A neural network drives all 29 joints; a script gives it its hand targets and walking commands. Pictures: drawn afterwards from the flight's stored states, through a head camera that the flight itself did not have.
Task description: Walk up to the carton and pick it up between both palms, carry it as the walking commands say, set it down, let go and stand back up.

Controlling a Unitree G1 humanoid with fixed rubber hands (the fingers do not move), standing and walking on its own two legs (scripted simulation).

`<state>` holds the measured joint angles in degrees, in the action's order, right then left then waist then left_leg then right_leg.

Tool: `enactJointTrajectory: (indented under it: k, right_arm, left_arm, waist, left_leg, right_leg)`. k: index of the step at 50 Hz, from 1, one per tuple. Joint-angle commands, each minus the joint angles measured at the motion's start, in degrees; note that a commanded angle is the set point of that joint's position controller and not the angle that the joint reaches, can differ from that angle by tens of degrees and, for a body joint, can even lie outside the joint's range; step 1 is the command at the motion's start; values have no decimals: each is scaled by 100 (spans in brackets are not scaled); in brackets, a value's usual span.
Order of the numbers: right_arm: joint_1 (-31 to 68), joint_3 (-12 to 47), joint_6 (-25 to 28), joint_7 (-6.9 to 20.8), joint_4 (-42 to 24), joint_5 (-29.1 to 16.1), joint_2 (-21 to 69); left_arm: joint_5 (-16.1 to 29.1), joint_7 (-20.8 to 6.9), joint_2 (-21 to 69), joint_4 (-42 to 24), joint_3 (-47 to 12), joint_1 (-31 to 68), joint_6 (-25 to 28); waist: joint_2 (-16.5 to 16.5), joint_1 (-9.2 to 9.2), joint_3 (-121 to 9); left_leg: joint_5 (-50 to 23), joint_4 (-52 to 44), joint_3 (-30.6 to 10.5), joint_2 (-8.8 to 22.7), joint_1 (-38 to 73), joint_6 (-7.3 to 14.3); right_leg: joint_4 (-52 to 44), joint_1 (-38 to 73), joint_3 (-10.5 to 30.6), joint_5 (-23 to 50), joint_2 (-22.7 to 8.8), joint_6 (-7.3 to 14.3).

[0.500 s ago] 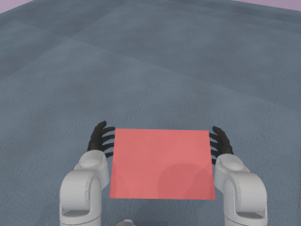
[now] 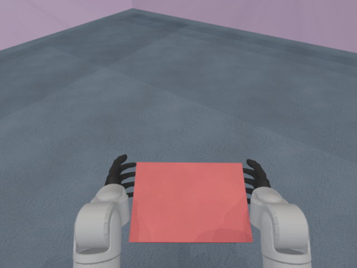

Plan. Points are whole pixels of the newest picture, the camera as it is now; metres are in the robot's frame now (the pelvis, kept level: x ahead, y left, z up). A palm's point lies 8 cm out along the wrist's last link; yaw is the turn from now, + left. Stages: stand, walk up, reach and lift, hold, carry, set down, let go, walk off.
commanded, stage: carry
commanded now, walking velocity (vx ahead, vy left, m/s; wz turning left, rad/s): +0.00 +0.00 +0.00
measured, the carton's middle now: (187, 208) +0.26 +0.01 +0.02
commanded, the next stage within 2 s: none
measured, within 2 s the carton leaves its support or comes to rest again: neither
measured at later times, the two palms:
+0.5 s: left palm (119, 195) +0.24 +0.14 +0.10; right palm (268, 205) +0.23 -0.15 +0.10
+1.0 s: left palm (114, 231) +0.18 +0.14 +0.08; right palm (271, 239) +0.17 -0.14 +0.07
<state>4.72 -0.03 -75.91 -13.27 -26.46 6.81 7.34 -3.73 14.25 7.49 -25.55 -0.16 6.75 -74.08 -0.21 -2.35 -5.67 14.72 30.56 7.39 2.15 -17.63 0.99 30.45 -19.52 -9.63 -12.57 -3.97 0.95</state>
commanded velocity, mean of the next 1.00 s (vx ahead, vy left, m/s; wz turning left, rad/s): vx -0.15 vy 0.00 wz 0.00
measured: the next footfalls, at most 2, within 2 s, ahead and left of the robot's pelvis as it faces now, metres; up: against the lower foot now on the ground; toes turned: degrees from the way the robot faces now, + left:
left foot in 1.48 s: -0.14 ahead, +0.10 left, +0.00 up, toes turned +8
right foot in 1.70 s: -0.10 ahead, -0.14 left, +0.00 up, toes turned -6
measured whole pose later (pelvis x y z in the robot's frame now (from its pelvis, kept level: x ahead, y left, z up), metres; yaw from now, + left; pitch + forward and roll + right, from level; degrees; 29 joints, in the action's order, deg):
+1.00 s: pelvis -0.08 +0.00 -0.01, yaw +0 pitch +2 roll +1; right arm 4.7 -0.3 -74.6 -14.1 -28.5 5.1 7.3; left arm -3.0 14.4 7.6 -26.9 0.4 7.5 -72.5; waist -2.0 -1.2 0.1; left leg 9.1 33.3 8.1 2.0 -26.1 1.8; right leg 33.4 -28.2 -9.1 -7.0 -4.8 2.4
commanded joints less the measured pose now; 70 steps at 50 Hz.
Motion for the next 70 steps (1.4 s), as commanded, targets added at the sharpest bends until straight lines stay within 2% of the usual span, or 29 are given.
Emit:
enactJointTrajectory:
  k: [1,4,9,12,15,18,20,23,24,30,32,35,40,42,44,47,51,53,55,57,59,61,62,63,64,65,66,69,70]
  right_arm:
    - [3056,3139,371,1295,-1112,-2125,5242]
    - [3183,3236,413,1318,-1252,-2225,5247]
    - [3311,3202,408,1325,-1317,-2326,5216]
    - [3346,3250,427,1336,-1346,-2394,5228]
    - [3244,3172,460,1284,-1434,-2367,5158]
    - [3015,3077,480,1236,-1271,-2268,5081]
    - [3031,3018,494,1220,-1277,-2199,5044]
    - [3048,2978,505,1167,-1267,-2200,4933]
    - [2877,2940,508,1157,-1203,-2169,4891]
    - [2988,2963,502,1111,-1377,-2203,4808]
    - [2998,2894,500,1128,-1339,-2201,4822]
    - [2898,2946,510,1126,-1339,-2192,4866]
    - [2793,2921,497,1177,-1330,-2206,4841]
    - [2975,3055,533,1183,-1488,-2287,4950]
    - [3091,3112,557,1208,-1566,-2324,5048]
    - [2772,3131,535,1239,-1485,-2283,5070]
    - [2886,3071,564,1280,-1533,-2318,5086]
    - [3008,3128,571,1290,-1599,-2374,5013]
    - [3052,3198,522,1304,-1502,-2363,5129]
    - [2864,3085,510,1296,-1406,-2279,5057]
    - [2891,3100,501,1300,-1406,-2278,5125]
    - [3008,3116,482,1291,-1405,-2241,5039]
    - [2890,3142,458,1284,-1331,-2224,5032]
    - [2920,3105,503,1269,-1383,-2236,4985]
    - [3029,3190,493,1290,-1459,-2239,5087]
    - [2803,3122,479,1259,-1224,-2166,5056]
    - [2982,3152,499,1255,-1234,-2223,5144]
    - [3198,3275,589,1329,-1505,-2414,5359]
    - [3391,3374,584,1360,-1554,-2550,5516]
  left_arm:
    - [2157,-1605,5465,-582,-3213,2539,143]
    - [2048,-1575,5398,-635,-3068,2599,193]
    - [1866,-1475,5457,-539,-2936,2509,210]
    - [1836,-1446,5432,-581,-2885,2468,251]
    - [1891,-1418,5367,-719,-2928,2473,288]
    - [1916,-1429,5245,-717,-2883,2467,317]
    - [1938,-1427,5326,-663,-2950,2485,295]
    - [1954,-1423,5100,-734,-2907,2539,316]
    - [1963,-1403,5086,-731,-2954,2415,310]
    - [1953,-1371,5044,-620,-2818,2254,318]
    - [1971,-1354,5097,-729,-2914,2419,310]
    - [2005,-1382,5124,-715,-2869,2305,322]
    - [2018,-1366,5129,-895,-3020,2327,321]
    - [2019,-1404,5208,-847,-2957,2254,347]
    - [2082,-1437,5297,-974,-3049,2409,366]
    - [2159,-1475,5345,-1055,-3156,2325,370]
    - [2183,-1491,5469,-1122,-3302,2402,332]
    - [2087,-1474,5378,-1012,-3154,2163,349]
    - [2083,-1515,5453,-921,-3166,2191,329]
    - [2172,-1535,5431,-1011,-3278,2280,305]
    - [2200,-1536,5451,-1039,-3269,2355,318]
    - [2129,-1560,5480,-795,-3177,2200,259]
    - [2135,-1578,5422,-834,-3156,2194,239]
    - [2160,-1589,5361,-976,-3119,2295,266]
    - [2190,-1626,5502,-1050,-3113,2525,262]
    - [2232,-1644,5394,-1034,-3117,2655,241]
    - [2152,-1656,5349,-995,-3041,2626,197]
    - [2197,-1656,5700,-1015,-3267,2481,255]
    - [2147,-1628,5797,-1120,-3222,2473,297]
  waist:
    - [-295,160,-1204]
    - [-359,134,-1263]
    - [13,108,-1441]
    - [-45,100,-1535]
    - [-24,95,-1746]
    - [-251,107,-1676]
    - [-35,106,-1605]
    - [-114,106,-1491]
    - [77,99,-1690]
    - [-268,102,-1685]
    - [3,99,-1539]
    - [-257,99,-1649]
    - [171,75,-1493]
    - [-257,83,-1535]
    - [-179,93,-1521]
    - [-441,111,-1643]
    - [333,96,-1495]
    - [427,65,-1589]
    - [255,49,-1443]
    - [512,45,-1488]
    - [477,32,-1402]
    - [396,21,-1301]
    - [-127,19,-1210]
    - [-968,-5,-1262]
    - [-2090,-37,-1367]
    - [-1904,106,-1269]
    - [-1205,148,-1410]
    - [-725,230,-1805]
    - [-851,193,-1990]
  left_leg:
    - [115,-720,-651,648,238,15]
    - [56,-802,-714,642,99,10]
    - [-131,-845,-649,604,204,-22]
    - [-59,-835,-641,604,243,-9]
    - [-503,-740,-624,617,409,-12]
    - [-391,-723,-597,609,442,-11]
    - [-356,-780,-545,596,399,-20]
    - [-988,-675,-545,662,480,-49]
    - [-1428,-534,-577,684,497,-44]
    - [-1152,-416,-611,822,364,-76]
    - [-1307,-440,-645,832,311,-59]
    - [-994,-329,-671,816,205,-18]
    - [-181,-610,-840,878,-70,73]
    - [-47,-534,-856,889,-79,96]
    - [177,-506,-830,796,-155,93]
    - [278,-219,-637,649,-62,80]
    - [743,-870,-1079,968,-154,140]
    - [998,-1101,-1249,1172,-336,235]
    - [1163,-1114,-1153,1156,-603,232]
    - [1415,-1107,-1146,1167,-857,220]
    - [1573,-1033,-1000,1088,-975,198]
    - [1733,-698,-784,974,-1205,169]
    - [1746,-335,-662,801,-1340,173]
    - [1578,815,-255,282,-1219,22]
    - [1459,3175,110,-348,-596,-120]
    - [1349,4178,-386,-227,-456,-90]
    - [1184,4466,-401,-240,-424,-91]
    - [1234,3026,-344,11,-569,-78]
    - [1478,2343,-202,-101,-387,-36]
  right_leg:
    - [-867,458,833,-144,-643,-77]
    - [-931,603,887,-138,-681,-51]
    - [-811,618,864,100,-731,-39]
    - [-817,612,904,-38,-700,-6]
    - [-679,719,873,485,-677,3]
    - [-691,639,894,487,-654,16]
    - [-686,645,855,397,-638,30]
    - [-608,584,859,979,-694,39]
    - [-480,770,868,1418,-770,44]
    - [-362,661,829,1286,-914,-54]
    - [-241,498,877,1209,-908,-34]
    - [-283,523,838,1010,-904,-35]
    - [-227,286,832,126,-826,56]
    - [-360,278,851,126,-856,48]
    - [-465,258,920,-48,-895,79]
    - [-721,100,1178,-302,-1045,139]
    - [-344,-232,887,-790,-756,71]
    - [53,72,587,-643,-545,25]
    - [151,187,595,-650,-528,36]
    - [382,342,570,-726,-493,45]
    - [490,292,489,-797,-438,42]
    - [477,184,615,-1068,-474,62]
    - [41,176,927,-1327,-673,119]
    - [-961,-258,1807,-2027,-1281,345]
    - [-2295,-1143,2754,-2543,-2102,741]
    - [-2484,-1464,2655,-2622,-2351,813]
    - [-2422,-1218,2260,-2239,-2122,577]
    - [-1711,-179,1365,-895,-1567,295]
    - [-1737,183,1342,-776,-1424,235]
